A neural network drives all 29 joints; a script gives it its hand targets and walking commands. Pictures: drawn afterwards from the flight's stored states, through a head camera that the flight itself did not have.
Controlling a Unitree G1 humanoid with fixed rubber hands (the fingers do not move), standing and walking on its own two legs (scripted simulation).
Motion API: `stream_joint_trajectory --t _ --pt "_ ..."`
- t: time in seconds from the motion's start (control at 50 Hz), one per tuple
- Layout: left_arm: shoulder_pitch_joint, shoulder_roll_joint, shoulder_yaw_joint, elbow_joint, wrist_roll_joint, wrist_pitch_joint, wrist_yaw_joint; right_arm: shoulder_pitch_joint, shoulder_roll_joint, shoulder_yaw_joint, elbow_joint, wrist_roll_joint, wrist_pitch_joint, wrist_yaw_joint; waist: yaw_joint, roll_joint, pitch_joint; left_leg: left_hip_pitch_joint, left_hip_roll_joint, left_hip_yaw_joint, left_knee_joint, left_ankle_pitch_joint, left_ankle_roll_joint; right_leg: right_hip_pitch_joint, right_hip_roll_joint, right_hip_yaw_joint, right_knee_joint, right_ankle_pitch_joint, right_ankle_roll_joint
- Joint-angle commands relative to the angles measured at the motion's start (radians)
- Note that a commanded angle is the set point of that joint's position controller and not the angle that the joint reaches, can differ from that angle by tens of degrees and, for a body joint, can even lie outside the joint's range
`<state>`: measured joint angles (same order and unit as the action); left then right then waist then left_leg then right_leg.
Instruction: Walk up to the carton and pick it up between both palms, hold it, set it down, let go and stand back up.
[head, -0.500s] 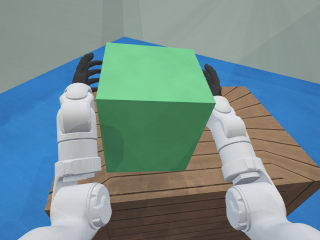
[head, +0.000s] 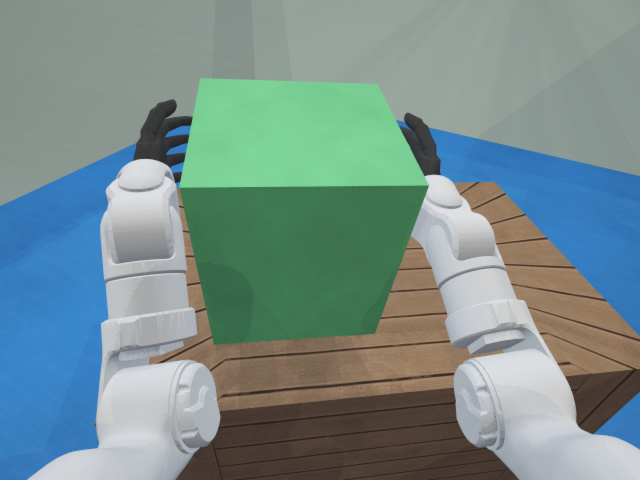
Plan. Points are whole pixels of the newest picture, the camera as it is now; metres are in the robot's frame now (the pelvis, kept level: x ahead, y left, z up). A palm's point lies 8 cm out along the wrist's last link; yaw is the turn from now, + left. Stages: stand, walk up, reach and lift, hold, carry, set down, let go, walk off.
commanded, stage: hold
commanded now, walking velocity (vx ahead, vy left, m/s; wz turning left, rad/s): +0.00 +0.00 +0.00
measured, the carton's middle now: (294, 216) +0.37 +0.01 +0.20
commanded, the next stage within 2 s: none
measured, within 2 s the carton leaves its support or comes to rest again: neither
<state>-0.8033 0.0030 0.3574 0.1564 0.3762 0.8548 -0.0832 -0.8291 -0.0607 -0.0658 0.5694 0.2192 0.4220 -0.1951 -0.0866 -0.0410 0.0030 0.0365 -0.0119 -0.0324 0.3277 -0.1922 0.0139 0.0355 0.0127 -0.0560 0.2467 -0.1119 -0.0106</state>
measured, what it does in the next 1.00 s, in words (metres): stands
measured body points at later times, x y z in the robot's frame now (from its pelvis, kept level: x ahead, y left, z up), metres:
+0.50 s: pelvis +0.00 -0.01 +0.00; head -0.07 +0.02 +0.44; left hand +0.38 +0.16 +0.27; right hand +0.38 -0.14 +0.26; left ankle +0.01 +0.11 -0.75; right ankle +0.03 -0.11 -0.75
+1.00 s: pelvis +0.00 -0.01 +0.00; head -0.07 +0.02 +0.44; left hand +0.38 +0.16 +0.27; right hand +0.38 -0.14 +0.26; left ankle +0.01 +0.11 -0.75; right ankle +0.03 -0.11 -0.75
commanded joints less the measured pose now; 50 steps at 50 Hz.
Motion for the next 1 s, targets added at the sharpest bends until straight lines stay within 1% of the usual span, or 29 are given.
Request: stream_joint_trajectory --t 0.0,0.04,0.06,0.08,0.14,0.16,0.2,0.22,0.26,0.32,0.38,0.4,0.42,0.46,0.48,0.5,0.58,0.64,0.68,0.72,0.76,0.78,0.8,0.82,0.86,0.9,0.94,0.96,0.98 --pt "-0.546 -0.505 -0.373 0.015 -0.151 -0.039 -0.143 -0.756 0.531 0.302 -0.217 0.085 -0.016 0.094 -0.005 0.051 -0.248 -0.135 -0.02 0.062 -0.086 0.136 -0.024 0.192 0.043 -0.017 0.008 0.05 0.03" --pt "-0.577 -0.508 -0.371 0.025 -0.16 -0.041 -0.149 -0.787 0.539 0.291 -0.223 0.08 -0.014 0.098 -0.001 0.056 -0.257 -0.165 -0.02 0.065 -0.094 0.106 -0.02 0.188 0.04 -0.015 0.011 0.024 0.028" --pt "-0.588 -0.511 -0.373 0.023 -0.164 -0.043 -0.149 -0.785 0.541 0.284 -0.21 0.081 -0.01 0.098 -0.007 0.06 -0.263 -0.163 -0.017 0.064 -0.094 0.111 -0.022 0.19 0.043 -0.014 0.012 0.027 0.027" --pt "-0.584 -0.507 -0.365 0.03 -0.158 -0.042 -0.15 -0.783 0.542 0.286 -0.205 0.085 -0.007 0.098 -0.001 0.066 -0.267 -0.156 -0.02 0.065 -0.089 0.126 -0.025 0.196 0.043 -0.012 0.012 0.039 0.027" --pt "-0.586 -0.494 -0.349 0.037 -0.155 -0.04 -0.156 -0.784 0.543 0.296 -0.198 0.098 0.005 0.093 0.001 0.052 -0.269 -0.15 -0.027 0.067 -0.083 0.138 -0.025 0.202 0.041 -0.007 0.013 0.073 0.033" --pt "-0.581 -0.49 -0.343 0.042 -0.155 -0.039 -0.159 -0.792 0.549 0.304 -0.207 0.102 0.008 0.09 0.009 0.047 -0.277 -0.148 -0.03 0.068 -0.081 0.138 -0.021 0.205 0.039 -0.006 0.012 0.079 0.036" --pt "-0.578 -0.489 -0.344 0.028 -0.162 -0.041 -0.162 -0.796 0.56 0.322 -0.227 0.116 0.01 0.084 0.01 0.04 -0.305 -0.134 -0.034 0.066 -0.066 0.175 -0.021 0.217 0.039 -0.005 0.017 0.127 0.04" --pt "-0.583 -0.494 -0.359 0.0 -0.171 -0.043 -0.162 -0.786 0.558 0.326 -0.238 0.125 0.01 0.079 -0.003 0.049 -0.33 -0.113 -0.035 0.065 -0.056 0.206 -0.03 0.226 0.042 -0.004 0.022 0.161 0.04" --pt "-0.576 -0.494 -0.371 -0.014 -0.172 -0.04 -0.162 -0.77 0.551 0.333 -0.245 0.134 0.015 0.072 -0.011 0.058 -0.321 -0.101 -0.038 0.062 -0.045 0.236 -0.04 0.223 0.043 -0.006 0.023 0.187 0.042" --pt "-0.571 -0.486 -0.364 -0.01 -0.164 -0.035 -0.168 -0.761 0.545 0.333 -0.238 0.136 0.027 0.068 -0.003 0.06 -0.291 -0.12 -0.035 0.06 -0.058 0.208 -0.039 0.213 0.04 -0.005 0.021 0.161 0.042" --pt "-0.57 -0.491 -0.372 -0.021 -0.17 -0.035 -0.173 -0.764 0.553 0.338 -0.26 0.137 0.03 0.067 -0.007 0.052 -0.296 -0.116 -0.034 0.06 -0.054 0.222 -0.038 0.217 0.042 -0.007 0.023 0.172 0.042" --pt "-0.574 -0.484 -0.371 -0.027 -0.166 -0.036 -0.173 -0.758 0.551 0.34 -0.249 0.139 0.035 0.066 -0.004 0.055 -0.292 -0.115 -0.034 0.057 -0.056 0.22 -0.04 0.215 0.042 -0.007 0.024 0.169 0.042" --pt "-0.58 -0.491 -0.381 -0.037 -0.171 -0.036 -0.174 -0.764 0.556 0.343 -0.265 0.144 0.033 0.066 -0.005 0.063 -0.301 -0.111 -0.033 0.057 -0.052 0.234 -0.044 0.216 0.043 -0.007 0.027 0.182 0.041" --pt "-0.585 -0.496 -0.389 -0.035 -0.174 -0.034 -0.174 -0.763 0.552 0.333 -0.263 0.141 0.037 0.065 -0.016 0.07 -0.284 -0.118 -0.032 0.055 -0.057 0.212 -0.046 0.208 0.042 -0.006 0.021 0.157 0.04" --pt "-0.594 -0.499 -0.391 -0.044 -0.177 -0.036 -0.173 -0.763 0.552 0.336 -0.259 0.142 0.037 0.068 -0.012 0.079 -0.292 -0.122 -0.031 0.056 -0.059 0.206 -0.047 0.211 0.043 -0.007 0.024 0.142 0.038" --pt "-0.593 -0.499 -0.392 -0.031 -0.178 -0.035 -0.172 -0.772 0.547 0.328 -0.258 0.138 0.037 0.07 -0.013 0.072 -0.284 -0.127 -0.028 0.054 -0.063 0.19 -0.046 0.2 0.042 -0.008 0.02 0.124 0.037" --pt "-0.608 -0.506 -0.399 -0.035 -0.185 -0.041 -0.165 -0.776 0.554 0.328 -0.256 0.133 0.035 0.076 -0.01 0.075 -0.304 -0.136 -0.025 0.056 -0.068 0.176 -0.043 0.201 0.045 -0.009 0.026 0.103 0.034" --pt "-0.584 -0.504 -0.382 -0.005 -0.17 -0.034 -0.165 -0.775 0.543 0.322 -0.238 0.129 0.037 0.079 -0.003 0.067 -0.278 -0.142 -0.024 0.057 -0.072 0.181 -0.042 0.205 0.049 -0.01 0.022 0.099 0.03" --pt "-0.588 -0.493 -0.357 0.022 -0.16 -0.03 -0.172 -0.777 0.536 0.307 -0.212 0.119 0.042 0.079 0.0 0.057 -0.25 -0.167 -0.023 0.059 -0.086 0.135 -0.033 0.2 0.044 -0.007 0.016 0.063 0.029" --pt "-0.598 -0.492 -0.356 0.02 -0.165 -0.034 -0.174 -0.795 0.546 0.313 -0.223 0.124 0.037 0.08 0.009 0.055 -0.276 -0.16 -0.025 0.062 -0.083 0.136 -0.03 0.201 0.041 -0.005 0.017 0.072 0.031" --pt "-0.608 -0.501 -0.373 0.005 -0.176 -0.039 -0.168 -0.807 0.555 0.322 -0.247 0.132 0.03 0.079 0.004 0.066 -0.312 -0.142 -0.027 0.06 -0.069 0.164 -0.034 0.203 0.043 -0.004 0.021 0.098 0.033" --pt "-0.598 -0.495 -0.364 0.017 -0.171 -0.038 -0.167 -0.799 0.553 0.319 -0.238 0.129 0.033 0.077 0.002 0.054 -0.301 -0.135 -0.028 0.06 -0.068 0.168 -0.032 0.198 0.044 -0.004 0.018 0.105 0.035" --pt "-0.596 -0.491 -0.362 0.02 -0.169 -0.038 -0.169 -0.783 0.549 0.312 -0.222 0.125 0.037 0.075 -0.005 0.056 -0.289 -0.139 -0.028 0.059 -0.07 0.163 -0.034 0.194 0.042 -0.006 0.018 0.103 0.035" --pt "-0.597 -0.49 -0.358 0.016 -0.166 -0.039 -0.172 -0.775 0.552 0.315 -0.219 0.125 0.038 0.074 -0.003 0.054 -0.289 -0.138 -0.029 0.06 -0.071 0.161 -0.034 0.199 0.04 -0.005 0.019 0.109 0.038" --pt "-0.593 -0.494 -0.377 -0.01 -0.179 -0.04 -0.173 -0.775 0.553 0.328 -0.249 0.137 0.036 0.07 -0.011 0.063 -0.316 -0.125 -0.032 0.058 -0.059 0.195 -0.041 0.215 0.041 -0.003 0.025 0.152 0.039" --pt "-0.599 -0.494 -0.38 -0.02 -0.18 -0.04 -0.173 -0.777 0.552 0.335 -0.252 0.144 0.04 0.067 -0.008 0.066 -0.314 -0.12 -0.033 0.055 -0.055 0.211 -0.044 0.216 0.042 -0.005 0.025 0.158 0.04" --pt "-0.595 -0.488 -0.366 -0.008 -0.168 -0.036 -0.175 -0.764 0.547 0.326 -0.225 0.14 0.047 0.069 -0.006 0.064 -0.279 -0.136 -0.03 0.056 -0.067 0.193 -0.042 0.21 0.043 -0.008 0.023 0.13 0.037" --pt "-0.605 -0.492 -0.377 -0.023 -0.177 -0.038 -0.176 -0.776 0.553 0.33 -0.246 0.142 0.042 0.07 -0.007 0.065 -0.299 -0.138 -0.03 0.056 -0.064 0.195 -0.044 0.211 0.043 -0.008 0.027 0.132 0.038" --pt "-0.604 -0.488 -0.371 -0.012 -0.173 -0.037 -0.176 -0.779 0.548 0.327 -0.24 0.139 0.043 0.071 -0.003 0.068 -0.286 -0.145 -0.028 0.056 -0.066 0.191 -0.042 0.213 0.044 -0.007 0.025 0.123 0.035"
